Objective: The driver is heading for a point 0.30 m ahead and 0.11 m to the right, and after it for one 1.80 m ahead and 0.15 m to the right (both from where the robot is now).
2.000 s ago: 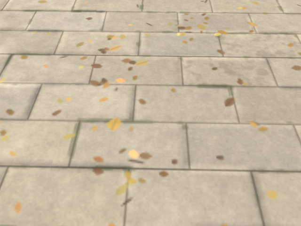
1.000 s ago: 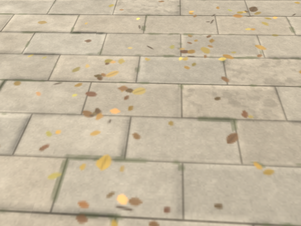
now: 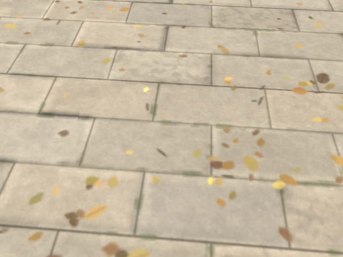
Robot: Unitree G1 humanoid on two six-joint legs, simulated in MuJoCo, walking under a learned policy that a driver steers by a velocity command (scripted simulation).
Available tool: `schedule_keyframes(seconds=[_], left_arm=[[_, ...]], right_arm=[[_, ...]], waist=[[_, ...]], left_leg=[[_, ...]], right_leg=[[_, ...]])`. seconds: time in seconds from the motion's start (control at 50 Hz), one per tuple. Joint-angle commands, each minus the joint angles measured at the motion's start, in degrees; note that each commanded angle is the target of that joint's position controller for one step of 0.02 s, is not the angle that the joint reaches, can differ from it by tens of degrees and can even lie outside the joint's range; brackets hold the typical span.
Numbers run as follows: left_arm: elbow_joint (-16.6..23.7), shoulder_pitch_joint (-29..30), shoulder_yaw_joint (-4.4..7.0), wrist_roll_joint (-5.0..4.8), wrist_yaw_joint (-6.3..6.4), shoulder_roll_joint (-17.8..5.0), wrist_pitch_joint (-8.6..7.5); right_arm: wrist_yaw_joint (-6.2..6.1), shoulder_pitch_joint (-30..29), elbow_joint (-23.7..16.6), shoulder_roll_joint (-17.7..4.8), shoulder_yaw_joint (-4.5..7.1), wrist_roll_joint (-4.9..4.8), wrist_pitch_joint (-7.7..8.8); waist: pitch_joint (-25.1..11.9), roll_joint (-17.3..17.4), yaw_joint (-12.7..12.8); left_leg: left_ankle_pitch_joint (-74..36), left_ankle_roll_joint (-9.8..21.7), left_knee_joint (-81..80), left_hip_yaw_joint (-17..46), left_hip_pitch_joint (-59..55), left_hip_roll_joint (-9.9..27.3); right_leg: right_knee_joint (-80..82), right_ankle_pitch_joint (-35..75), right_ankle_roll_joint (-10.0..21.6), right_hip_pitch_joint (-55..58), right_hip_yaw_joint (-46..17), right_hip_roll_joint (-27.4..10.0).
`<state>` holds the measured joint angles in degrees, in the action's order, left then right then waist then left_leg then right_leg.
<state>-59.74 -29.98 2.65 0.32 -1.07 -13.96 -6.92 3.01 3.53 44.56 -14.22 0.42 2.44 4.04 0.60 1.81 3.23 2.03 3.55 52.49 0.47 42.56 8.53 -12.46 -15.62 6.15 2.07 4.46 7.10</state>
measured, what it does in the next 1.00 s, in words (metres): walks ahead: left foot, then right foot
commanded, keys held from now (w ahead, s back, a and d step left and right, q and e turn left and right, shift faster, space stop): w+e+shift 0.40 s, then w+shift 0.20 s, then w+q+shift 0.40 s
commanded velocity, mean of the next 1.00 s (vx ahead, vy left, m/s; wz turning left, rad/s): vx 1.00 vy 0.00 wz -0.21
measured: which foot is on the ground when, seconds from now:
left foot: up 0.00-0.14, down 0.16-0.62, up 0.64-1.00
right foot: down 0.00-0.18, up 0.20-0.60, down 0.62-1.00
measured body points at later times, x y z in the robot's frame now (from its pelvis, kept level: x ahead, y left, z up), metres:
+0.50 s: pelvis +0.48 +0.00 -0.01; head +0.49 -0.02 +0.44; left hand +0.77 +0.15 -0.09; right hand +0.32 -0.24 -0.15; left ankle +0.35 +0.13 -0.74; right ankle +0.62 -0.17 -0.68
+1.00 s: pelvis +0.93 -0.17 -0.02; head +0.96 -0.18 +0.43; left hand +0.95 +0.09 -0.16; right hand +1.04 -0.45 -0.13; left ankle +1.17 -0.15 -0.69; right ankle +0.72 -0.15 -0.73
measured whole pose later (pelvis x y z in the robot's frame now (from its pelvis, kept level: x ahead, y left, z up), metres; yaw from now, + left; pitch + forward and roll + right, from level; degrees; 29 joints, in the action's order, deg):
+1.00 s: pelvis +0.93 -0.17 -0.02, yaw -12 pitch +0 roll -1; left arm -55.3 -25.5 1.6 0.7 1.0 -13.2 -7.4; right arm 3.8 5.6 45.4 -15.1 1.3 0.5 1.8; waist 3.2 1.4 2.0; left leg -6.5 7.9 41.4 -8.9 42.4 2.5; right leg -8.6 -23.1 2.2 15.5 15.3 5.5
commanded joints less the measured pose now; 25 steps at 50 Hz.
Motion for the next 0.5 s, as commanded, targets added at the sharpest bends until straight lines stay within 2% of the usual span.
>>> schedule_keyframes(seconds=[0.02,0.06,0.08,0.1,0.12,0.14,0.16,0.18,0.2,0.22,0.24,0.26,0.28,0.3,0.32,0.34,0.36,0.4,0.44,0.46,0.48,0.5], left_arm=[[4.3,2.6,0.69,-1.05,0.17,-6.8,-2.0],[3.9,1.4,0.95,-1.01,0.52,-8.9,-1.72],[3.9,1.5,1.15,-0.7,0.63,-10.3,-1.45],[3.9,1.4,1.35,-0.37,0.81,-11.5,-1.16],[3.8,1.4,1.65,0.22,1.16,-13.0,-0.64],[3.9,2.8,1.99,0.84,1.48,-14.2,0.13],[4.7,4.9,1.96,1.15,1.59,-13.0,0.43],[7.4,2.2,0.44,0.53,1.21,-4.7,0.21],[9.5,-3.2,-0.16,-3.1,0.98,-1.9,0.18],[9.7,4.1,0.67,-1.99,1.71,-6.7,0.84],[10.1,8.7,0.75,-1.34,1.32,-6.5,1.25],[10.3,10.1,0.66,-0.84,0.77,-5.2,1.85],[11.0,10.4,0.57,0.24,0.13,-3.8,2.77],[11.7,10.3,0.37,0.92,-0.5,-2.2,3.93],[13.0,12.0,0.21,1.01,-0.97,-1.1,4.85],[14.5,14.4,0.09,1.11,-1.4,-0.7,5.58],[16.0,17.1,-0.12,1.25,-1.87,-0.6,5.99],[18.5,21.0,-0.74,1.05,-2.72,-0.2,6.2],[20.6,25.5,-1.23,1.03,-3.36,-1.3,5.74],[21.0,27.7,-1.38,1.22,-3.62,-1.8,5.43],[20.2,28.6,-1.46,0.81,-3.75,-2.1,5.41],[21.2,29.3,-1.84,1.23,-3.8,-1.6,4.97]], right_arm=[[0.91,-8.2,-5.9,-0.7,-1.17,-0.65,1.0],[0.29,-9.7,-6.6,-2.9,-0.76,-0.91,1.0],[-0.28,-9.4,-7.0,-4.1,-0.41,-0.9,1.11],[-0.94,-7.1,-6.7,-5.9,0.21,-0.61,1.17],[-1.71,-1.3,-5.4,-8.0,1.08,-0.47,1.34],[-2.6,9.3,-2.4,-10.0,2.16,-0.72,1.54],[-3.67,20.5,0.5,-12.7,3.37,-0.2,1.62],[-4.54,27.2,1.2,-18.0,4.84,2.02,1.71],[-3.46,23.7,0.8,-18.3,5.33,2.23,1.34],[-2.87,17.6,-0.2,-12.4,4.81,1.35,1.2],[-2.69,14.4,0.1,-7.7,3.79,0.84,1.62],[-2.65,13.4,1.0,-6.3,3.57,1.03,1.84],[-2.91,14.1,2.2,-5.1,3.18,0.61,2.11],[-2.82,15.0,3.7,-3.6,2.79,0.05,2.48],[-2.61,15.6,4.7,-2.9,2.66,-0.79,2.94],[-2.45,15.6,5.5,-2.7,2.66,-1.55,3.35],[-2.33,15.6,5.7,-2.6,2.65,-1.8,3.71],[-2.15,14.7,5.8,-3.2,2.7,-1.35,4.35],[-2.15,15.5,6.3,-4.2,2.71,-0.95,4.88],[-2.37,16.5,6.8,-4.8,2.72,-1.07,4.89],[-2.69,18.0,7.2,-5.2,2.61,-1.05,4.82],[-2.77,19.7,7.6,-7.8,2.67,-1.45,4.96]], waist=[[8.8,-2.8,-1.4],[7.7,-2.5,-1.1],[6.0,-3.8,-1.6],[2.7,-5.0,-3.0],[-1.8,-7.0,-6.0],[-7.4,-8.0,-11.1],[-12.5,-7.2,-16.3],[-21.3,4.8,-14.4],[-28.5,17.7,-8.6],[-18.0,7.5,-8.5],[-9.1,1.6,-8.2],[-4.9,-1.0,-6.8],[-2.6,0.1,-5.1],[-1.1,1.7,-3.6],[0.3,2.4,-2.8],[1.7,2.5,-2.3],[2.9,2.4,-2.1],[4.8,2.5,-1.1],[7.5,1.1,-1.0],[8.9,-0.4,-1.4],[7.5,-1.0,-2.8],[9.3,0.8,-1.7]], left_leg=[[-12.3,-0.3,-14.6,-5.7,-14.3,-3.2],[-13.2,0.3,-19.5,-5.9,-14.4,-5.3],[-10.9,0.8,-21.3,-5.8,-15.9,-6.7],[-6.6,1.3,-21.6,-5.8,-18.8,-8.8],[-1.8,2.1,-21.7,-4.5,-25.2,-10.1],[2.6,2.4,-22.1,-3.5,-35.9,-10.4],[6.0,2.6,-21.0,0.2,-50.0,-5.2],[23.6,3.5,-21.8,18.1,-63.4,10.8],[32.5,7.9,-34.0,45.5,-69.9,20.0],[36.5,6.0,-36.3,38.4,-62.0,16.0],[29.5,5.1,-36.9,27.9,-52.6,13.9],[21.4,4.2,-38.6,21.2,-46.0,12.1],[16.7,3.5,-39.7,15.2,-41.2,10.6],[14.3,2.5,-40.6,10.7,-37.7,9.6],[11.5,1.7,-41.6,6.8,-36.6,8.9],[8.6,0.9,-42.7,2.8,-35.8,8.3],[4.9,0.1,-43.9,-1.3,-34.5,7.4],[-1.9,-0.6,-45.3,-9.1,-31.9,4.8],[-9.1,-0.4,-47.2,-13.2,-30.9,3.2],[-12.2,-0.4,-48.9,-15.1,-31.0,2.3],[-18.7,-0.6,-50.9,-16.5,-33.3,0.8],[-31.1,-0.3,-49.2,-16.4,-34.7,4.0]], right_leg=[[13.7,26.6,5.1,-17.8,-9.0,-12.9],[12.3,37.7,4.9,-8.1,-9.1,-14.3],[8.5,46.6,4.5,-3.5,-9.3,-14.9],[3.1,57.6,3.9,0.9,-9.5,-15.4],[-5.3,63.9,3.1,3.1,-10.2,-16.1],[-17.9,61.6,2.5,1.1,-10.4,-15.5],[-33.2,49.1,2.2,-8.6,-10.0,-13.1],[-55.3,15.9,2.0,-22.8,-7.6,-7.8],[-69.6,-9.8,1.5,-36.9,-9.7,-2.9],[-70.4,-3.9,2.4,-42.7,-9.9,-7.7],[-67.3,0.7,1.9,-43.6,-9.1,-9.9],[-65.3,1.8,1.6,-41.9,-8.9,-11.6],[-64.4,2.1,1.2,-40.6,-8.8,-12.9],[-64.0,2.1,0.7,-39.6,-8.4,-14.0],[-63.5,2.6,0.4,-40.9,-8.0,-15.0],[-62.6,3.5,0.0,-43.0,-7.4,-15.7],[-61.1,6.1,-0.3,-44.0,-6.2,-15.8],[-55.4,13.3,-0.2,-43.9,-3.7,-15.2],[-43.6,18.2,0.8,-41.5,-2.2,-14.1],[-37.3,20.0,1.3,-38.9,0.0,-12.6],[-34.4,21.7,2.1,-35.1,2.8,-9.5],[-30.6,21.9,3.0,-33.2,3.2,-9.2]])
